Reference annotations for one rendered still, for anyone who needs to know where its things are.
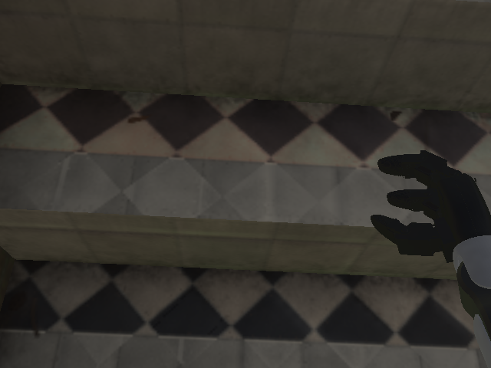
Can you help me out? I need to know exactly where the robot right forearm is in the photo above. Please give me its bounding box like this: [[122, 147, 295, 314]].
[[453, 235, 491, 368]]

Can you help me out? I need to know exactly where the robot right hand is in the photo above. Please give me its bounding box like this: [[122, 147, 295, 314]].
[[371, 150, 491, 263]]

